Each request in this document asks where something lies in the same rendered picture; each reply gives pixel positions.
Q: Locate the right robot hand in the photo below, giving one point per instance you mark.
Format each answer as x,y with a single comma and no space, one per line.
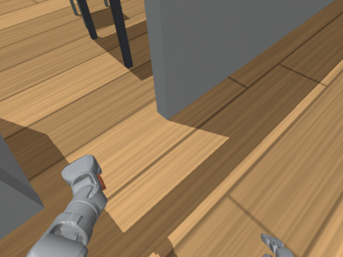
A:
276,246

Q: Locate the small box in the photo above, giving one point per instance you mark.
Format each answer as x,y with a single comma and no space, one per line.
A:
101,181

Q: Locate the left robot arm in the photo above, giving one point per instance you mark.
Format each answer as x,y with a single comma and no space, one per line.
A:
71,231

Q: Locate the left robot hand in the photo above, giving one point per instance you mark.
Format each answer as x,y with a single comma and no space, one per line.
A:
85,163

